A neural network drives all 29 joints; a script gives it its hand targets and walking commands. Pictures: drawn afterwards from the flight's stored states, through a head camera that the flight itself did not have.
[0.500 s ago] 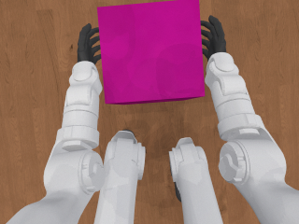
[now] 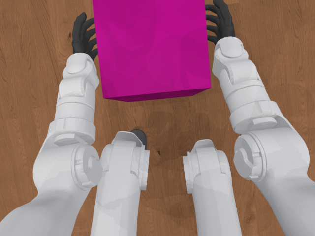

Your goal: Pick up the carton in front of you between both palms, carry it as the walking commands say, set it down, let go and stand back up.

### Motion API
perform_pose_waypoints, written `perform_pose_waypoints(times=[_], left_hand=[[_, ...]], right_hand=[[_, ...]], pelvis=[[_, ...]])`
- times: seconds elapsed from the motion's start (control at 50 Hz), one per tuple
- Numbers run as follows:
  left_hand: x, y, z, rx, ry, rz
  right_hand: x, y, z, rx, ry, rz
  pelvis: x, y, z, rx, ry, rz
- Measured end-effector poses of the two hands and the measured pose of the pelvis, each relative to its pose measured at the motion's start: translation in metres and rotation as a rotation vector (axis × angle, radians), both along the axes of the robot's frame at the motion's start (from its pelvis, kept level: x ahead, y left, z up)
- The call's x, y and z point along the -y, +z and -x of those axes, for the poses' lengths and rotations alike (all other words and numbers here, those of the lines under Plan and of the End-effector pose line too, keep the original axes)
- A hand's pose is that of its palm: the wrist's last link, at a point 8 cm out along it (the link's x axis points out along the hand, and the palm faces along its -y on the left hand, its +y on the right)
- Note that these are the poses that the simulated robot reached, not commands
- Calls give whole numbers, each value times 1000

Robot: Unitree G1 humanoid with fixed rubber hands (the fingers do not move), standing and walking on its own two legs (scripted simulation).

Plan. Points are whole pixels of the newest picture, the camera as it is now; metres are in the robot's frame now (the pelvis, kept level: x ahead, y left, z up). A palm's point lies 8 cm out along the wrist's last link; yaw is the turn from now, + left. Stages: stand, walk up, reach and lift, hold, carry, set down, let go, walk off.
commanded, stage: set down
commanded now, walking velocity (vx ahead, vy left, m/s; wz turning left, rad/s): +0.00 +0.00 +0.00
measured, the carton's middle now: (155, 57) +0.50 +0.08 -0.23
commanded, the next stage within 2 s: none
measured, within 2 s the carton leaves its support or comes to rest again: rests again in 0.82 s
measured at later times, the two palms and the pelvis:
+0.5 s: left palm (86, 53) +0.49 +0.23 -0.18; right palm (220, 44) +0.53 -0.07 -0.19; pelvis +0.00 +0.01 -0.01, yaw +0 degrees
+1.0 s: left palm (75, 64) +0.47 +0.27 -0.20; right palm (237, 49) +0.52 -0.12 -0.21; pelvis -0.01 +0.01 -0.02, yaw +0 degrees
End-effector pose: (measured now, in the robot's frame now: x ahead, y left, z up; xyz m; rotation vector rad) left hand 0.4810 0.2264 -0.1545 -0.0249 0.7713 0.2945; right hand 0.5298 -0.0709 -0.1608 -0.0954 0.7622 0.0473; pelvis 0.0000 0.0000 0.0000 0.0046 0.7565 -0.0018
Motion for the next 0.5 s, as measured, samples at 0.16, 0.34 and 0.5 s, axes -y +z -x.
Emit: perform_pose_waypoints(times=[0.16, 0.34, 0.5], left_hand=[[0, -7, 0, -21, -28, 1], [-2, -17, -5, -44, -57, -3], [-8, -24, -6, -51, -61, -2]], right_hand=[[2, -7, 1, -14, 15, 7], [4, -20, 4, -33, 33, -1], [1, -25, 4, -21, 47, -30]], pelvis=[[1, -3, 1, 13, -6, -4], [-2, -6, 0, 21, -8, -5], [-5, -8, -1, 27, -9, -4]])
